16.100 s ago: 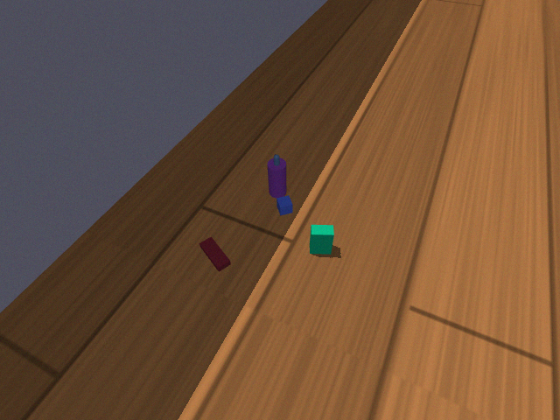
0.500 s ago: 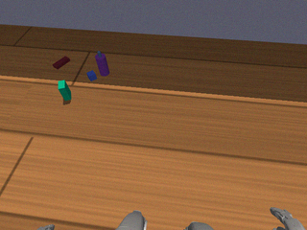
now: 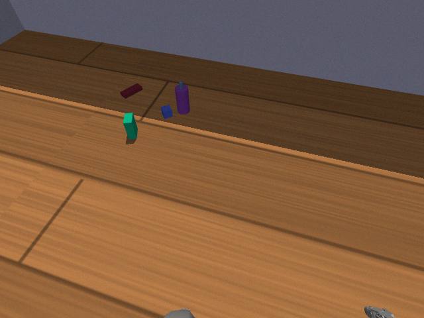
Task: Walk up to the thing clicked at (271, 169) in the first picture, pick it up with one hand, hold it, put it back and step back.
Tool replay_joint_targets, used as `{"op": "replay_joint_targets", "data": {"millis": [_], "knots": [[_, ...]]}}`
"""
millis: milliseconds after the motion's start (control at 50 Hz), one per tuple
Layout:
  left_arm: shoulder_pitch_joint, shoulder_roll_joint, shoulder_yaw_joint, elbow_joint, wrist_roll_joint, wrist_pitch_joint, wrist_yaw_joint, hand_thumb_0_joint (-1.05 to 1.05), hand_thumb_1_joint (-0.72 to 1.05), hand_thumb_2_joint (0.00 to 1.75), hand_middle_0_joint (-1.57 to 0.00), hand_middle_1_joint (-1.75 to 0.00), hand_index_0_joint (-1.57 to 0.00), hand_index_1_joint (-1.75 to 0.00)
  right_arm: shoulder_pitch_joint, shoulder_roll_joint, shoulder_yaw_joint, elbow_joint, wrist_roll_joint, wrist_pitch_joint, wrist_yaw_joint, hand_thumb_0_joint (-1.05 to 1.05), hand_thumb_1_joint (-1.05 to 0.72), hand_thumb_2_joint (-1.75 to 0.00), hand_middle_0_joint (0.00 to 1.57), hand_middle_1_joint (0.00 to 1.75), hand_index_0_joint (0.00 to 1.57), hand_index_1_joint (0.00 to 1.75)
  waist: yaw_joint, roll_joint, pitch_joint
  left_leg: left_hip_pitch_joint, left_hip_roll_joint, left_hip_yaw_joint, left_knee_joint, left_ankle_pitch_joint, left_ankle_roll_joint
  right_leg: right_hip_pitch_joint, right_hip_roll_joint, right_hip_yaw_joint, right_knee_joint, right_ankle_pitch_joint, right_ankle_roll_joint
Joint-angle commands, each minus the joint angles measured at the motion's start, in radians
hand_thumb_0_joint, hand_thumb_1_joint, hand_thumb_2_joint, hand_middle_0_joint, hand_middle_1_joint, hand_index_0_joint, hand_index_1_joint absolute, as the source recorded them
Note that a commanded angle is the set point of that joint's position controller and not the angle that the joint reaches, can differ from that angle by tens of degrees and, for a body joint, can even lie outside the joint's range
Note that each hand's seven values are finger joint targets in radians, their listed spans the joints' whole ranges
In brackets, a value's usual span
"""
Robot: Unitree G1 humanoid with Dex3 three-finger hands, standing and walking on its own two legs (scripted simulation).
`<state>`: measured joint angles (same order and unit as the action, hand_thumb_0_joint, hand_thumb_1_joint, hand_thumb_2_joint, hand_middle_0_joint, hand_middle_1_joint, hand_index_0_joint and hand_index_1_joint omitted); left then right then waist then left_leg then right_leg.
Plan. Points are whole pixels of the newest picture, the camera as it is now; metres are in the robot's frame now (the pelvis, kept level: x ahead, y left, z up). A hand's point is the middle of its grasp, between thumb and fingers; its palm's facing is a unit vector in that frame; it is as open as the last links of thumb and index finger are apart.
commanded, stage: walk up
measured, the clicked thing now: (182, 96) +1.50 +0.23 -0.62
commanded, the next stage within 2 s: stand in 0.72 s
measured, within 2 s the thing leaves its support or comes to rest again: neither
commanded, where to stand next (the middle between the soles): +0.09 -0.01 m, yaw +1 degrees
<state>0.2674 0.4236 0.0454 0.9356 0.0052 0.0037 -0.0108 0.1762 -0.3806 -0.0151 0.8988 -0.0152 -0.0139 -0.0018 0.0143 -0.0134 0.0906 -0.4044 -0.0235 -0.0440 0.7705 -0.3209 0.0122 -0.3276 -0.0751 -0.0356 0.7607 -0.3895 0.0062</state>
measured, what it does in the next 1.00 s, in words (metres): stands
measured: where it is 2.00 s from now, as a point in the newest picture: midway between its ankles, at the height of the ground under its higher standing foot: outside the picture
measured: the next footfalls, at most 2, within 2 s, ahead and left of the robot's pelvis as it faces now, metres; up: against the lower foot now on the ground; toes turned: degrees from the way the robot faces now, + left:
none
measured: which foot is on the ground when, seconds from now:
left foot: down 0.00-1.00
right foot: down 0.00-1.00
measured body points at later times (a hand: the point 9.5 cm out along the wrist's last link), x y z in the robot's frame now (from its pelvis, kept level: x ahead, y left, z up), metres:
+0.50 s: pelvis +0.02 -0.01 +0.03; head +0.04 +0.01 +0.47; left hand +0.11 +0.31 -0.10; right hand +0.15 -0.30 -0.09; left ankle +0.06 +0.12 -0.71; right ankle +0.02 -0.15 -0.71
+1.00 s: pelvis +0.03 -0.02 +0.04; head +0.04 -0.01 +0.49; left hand +0.07 +0.29 -0.10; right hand +0.13 -0.31 -0.09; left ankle +0.06 +0.12 -0.71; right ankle +0.02 -0.15 -0.71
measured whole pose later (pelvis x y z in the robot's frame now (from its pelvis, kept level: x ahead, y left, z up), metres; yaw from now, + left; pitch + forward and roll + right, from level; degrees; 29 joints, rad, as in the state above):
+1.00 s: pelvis +0.03 -0.02 +0.04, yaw +2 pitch -2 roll +0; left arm 0.10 0.36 0.01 1.17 0.00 0.00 -0.01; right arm 0.05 -0.34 0.00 1.14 -0.01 0.00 0.01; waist 0.02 0.00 0.07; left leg -0.19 0.00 -0.10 0.38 -0.15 -0.03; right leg -0.10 -0.05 -0.10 0.36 -0.22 0.02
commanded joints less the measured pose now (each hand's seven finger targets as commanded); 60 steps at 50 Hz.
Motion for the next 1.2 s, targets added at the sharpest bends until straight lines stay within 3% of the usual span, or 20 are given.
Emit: {"op": "replay_joint_targets", "data": {"millis": [0,20,40,60,80,100,120,140,160,200,260,340,640,680,720,840,960,1000,1100,1180], "knots": [[-0.056,0.288,0.059,-0.058,0.026,-0.033,0.012,0.0,0.9,0.9,-0.2,-0.3,-0.2,-0.3,-0.064,-0.206,-0.066,-0.047,0.016,-0.003,-0.015,0.0,-0.9,-0.9,0.2,0.3,0.2,0.3,-0.002,-0.136,-0.003,-0.017,-0.029,-0.056,-0.04,-0.256,0.018,-0.11,-0.235,0.364,-0.462,-0.331,-0.159],[-0.134,0.269,0.052,-0.078,0.023,-0.034,0.009,0.0,0.9,0.9,-0.2,-0.3,-0.2,-0.3,-0.012,-0.22,-0.072,-0.01,0.014,-0.005,-0.013,0.0,-0.9,-0.9,0.2,0.3,0.2,0.3,-0.04,-0.096,0.011,0.066,-0.007,-0.025,-0.002,-0.181,0.004,-0.148,-0.257,0.352,-0.452,-0.31,-0.176],[-0.171,0.243,0.04,-0.08,0.015,-0.037,0.011,0.0,0.9,0.9,-0.2,-0.3,-0.2,-0.3,0.015,-0.219,-0.071,0.015,0.015,-0.011,-0.008,0.0,-0.9,-0.9,0.2,0.3,0.2,0.3,-0.057,-0.039,0.011,0.104,-0.001,-0.03,-0.075,-0.099,0.009,-0.148,-0.214,0.257,-0.406,-0.201,-0.15],[-0.167,0.22,0.03,-0.069,0.012,-0.038,0.013,0.0,0.9,0.9,-0.2,-0.3,-0.2,-0.3,0.007,-0.214,-0.071,0.028,0.016,-0.018,-0.007,0.0,-0.9,-0.9,0.2,0.3,0.2,0.3,-0.057,-0.019,-0.005,0.143,0.013,-0.059,-0.173,-0.011,0.024,-0.142,-0.163,0.182,-0.362,-0.116,-0.108],[-0.146,0.2,0.024,-0.051,0.005,-0.038,0.01,0.0,0.9,0.9,-0.2,-0.3,-0.2,-0.3,-0.014,-0.217,-0.069,0.029,0.016,-0.025,-0.006,0.0,-0.9,-0.9,0.2,0.3,0.2,0.3,-0.039,-0.007,-0.038,0.15,0.05,-0.147,-0.243,-0.006,0.043,-0.103,-0.112,0.129,-0.309,-0.042,-0.071],[-0.119,0.187,0.02,-0.031,0.002,-0.037,0.008,0.0,0.9,0.9,-0.2,-0.3,-0.2,-0.3,-0.06,-0.219,-0.063,0.018,0.011,-0.03,-0.006,0.0,-0.9,-0.9,0.2,0.3,0.2,0.3,-0.014,0.002,-0.08,0.129,0.087,-0.223,-0.28,-0.033,0.065,-0.043,-0.069,0.078,-0.278,-0.011,-0.049],[-0.116,0.185,0.021,-0.02,0.001,-0.033,0.004,0.0,0.9,0.9,-0.2,-0.3,-0.2,-0.3,-0.069,-0.228,-0.057,0.019,0.007,-0.032,-0.006,0.0,-0.9,-0.9,0.2,0.3,0.2,0.3,-0.004,0.003,-0.094,0.09,0.111,-0.268,-0.314,-0.092,0.078,0.008,-0.039,0.051,-0.259,-0.051,-0.036],[-0.105,0.181,0.021,-0.013,-0.001,-0.033,0.004,0.0,0.9,0.9,-0.2,-0.3,-0.2,-0.3,-0.079,-0.234,-0.053,0.026,0.009,-0.033,-0.007,0.0,-0.9,-0.9,0.2,0.3,0.2,0.3,0.007,0.013,-0.099,0.07,0.119,-0.273,-0.319,-0.066,0.084,0.055,-0.031,0.044,-0.256,-0.045,-0.034],[-0.106,0.176,0.018,0.003,-0.002,-0.036,0.006,0.0,0.9,0.9,-0.2,-0.3,-0.2,-0.3,-0.099,-0.224,-0.047,0.037,0.012,-0.033,-0.007,0.0,-0.9,-0.9,0.2,0.3,0.2,0.3,0.012,0.016,-0.094,0.054,0.116,-0.254,-0.314,0.03,0.075,0.096,-0.037,0.039,-0.273,0.01,-0.037],[-0.131,0.18,0.017,0.017,-0.009,-0.038,0.009,0.0,0.9,0.9,-0.2,-0.3,-0.2,-0.3,-0.092,-0.216,-0.039,0.061,0.014,-0.034,-0.01,0.0,-0.9,-0.9,0.2,0.3,0.2,0.3,0.006,0.04,-0.097,0.063,0.089,-0.199,-0.3,0.174,0.052,0.136,-0.054,0.036,-0.284,0.119,-0.043],[-0.134,0.181,0.014,0.041,-0.017,-0.037,0.013,0.0,0.9,0.9,-0.2,-0.3,-0.2,-0.3,-0.101,-0.214,-0.036,0.084,0.017,-0.034,-0.014,0.0,-0.9,-0.9,0.2,0.3,0.2,0.3,0.011,0.071,-0.149,0.125,0.087,-0.181,-0.276,0.324,0.05,0.169,-0.066,0.022,-0.292,0.212,-0.044],[-0.18,0.176,0.01,0.059,-0.017,-0.032,0.015,0.0,0.9,0.9,-0.2,-0.3,-0.2,-0.3,-0.103,-0.218,-0.035,0.108,0.02,-0.031,-0.019,0.0,-0.9,-0.9,0.2,0.3,0.2,0.3,0.005,0.064,-0.193,0.159,0.095,-0.176,-0.281,0.437,0.056,0.225,-0.068,0.011,-0.297,0.278,-0.038],[-0.278,0.167,0.014,0.116,-0.004,-0.021,0.006,0.0,0.9,0.9,-0.2,-0.3,-0.2,-0.3,-0.168,-0.21,-0.025,0.161,0.013,-0.018,-0.01,0.0,-0.9,-0.9,0.2,0.3,0.2,0.3,-0.002,0.027,-0.133,0.12,0.094,-0.183,-0.401,0.269,0.034,0.266,-0.075,0.007,-0.416,0.137,-0.028],[-0.271,0.169,0.015,0.117,-0.002,-0.022,0.004,0.0,0.9,0.9,-0.2,-0.3,-0.2,-0.3,-0.164,-0.208,-0.024,0.159,0.013,-0.018,-0.009,0.0,-0.9,-0.9,0.2,0.3,0.2,0.3,-0.002,0.014,-0.143,0.142,0.087,-0.168,-0.391,0.275,0.03,0.264,-0.083,0.01,-0.425,0.142,-0.029],[-0.246,0.151,0.005,0.146,-0.001,-0.02,0.011,0.0,0.9,0.9,-0.2,-0.3,-0.2,-0.3,-0.179,-0.189,-0.023,0.166,0.007,-0.018,-0.003,0.0,-0.9,-0.9,0.2,0.3,0.2,0.3,0.005,0.038,-0.129,0.196,0.119,-0.175,-0.436,0.268,0.011,0.229,-0.068,0.023,-0.443,0.138,-0.021],[-0.244,0.166,0.01,0.159,0.0,-0.027,0.015,0.0,0.9,0.9,-0.2,-0.3,-0.2,-0.3,-0.175,-0.181,-0.027,0.176,0.008,-0.014,-0.004,0.0,-0.9,-0.9,0.2,0.3,0.2,0.3,0.0,0.035,-0.15,0.216,0.116,-0.139,-0.44,0.328,0.004,0.266,-0.078,0.038,-0.464,0.203,-0.022],[-0.233,0.156,0.006,0.169,0.001,-0.029,0.015,0.0,0.9,0.9,-0.2,-0.3,-0.2,-0.3,-0.173,-0.182,-0.029,0.187,0.011,-0.01,-0.004,0.0,-0.9,-0.9,0.2,0.3,0.2,0.3,-0.008,0.033,-0.134,0.24,0.118,-0.128,-0.451,0.293,0.001,0.238,-0.074,0.047,-0.491,0.188,-0.021],[-0.216,0.154,0.006,0.169,0.002,-0.029,0.017,0.0,0.9,0.9,-0.2,-0.3,-0.2,-0.3,-0.182,-0.175,-0.028,0.185,0.01,-0.011,-0.005,0.0,-0.9,-0.9,0.2,0.3,0.2,0.3,0.002,0.027,-0.147,0.258,0.122,-0.123,-0.443,0.333,0.001,0.241,-0.075,0.046,-0.487,0.219,-0.021],[-0.212,0.15,0.008,0.17,0.003,-0.028,0.017,0.0,0.9,0.9,-0.2,-0.3,-0.2,-0.3,-0.168,-0.175,-0.025,0.191,0.01,-0.008,-0.006,0.0,-0.9,-0.9,0.2,0.3,0.2,0.3,-0.004,0.022,-0.125,0.247,0.121,-0.116,-0.457,0.291,-0.001,0.234,-0.07,0.051,-0.493,0.206,-0.02],[-0.207,0.152,0.01,0.166,0.002,-0.028,0.018,0.0,0.9,0.9,-0.2,-0.3,-0.2,-0.3,-0.162,-0.171,-0.022,0.191,0.008,-0.009,-0.006,0.0,-0.9,-0.9,0.2,0.3,0.2,0.3,0.001,0.016,-0.124,0.239,0.122,-0.112,-0.459,0.319,-0.005,0.239,-0.07,0.051,-0.494,0.207,-0.02]]}}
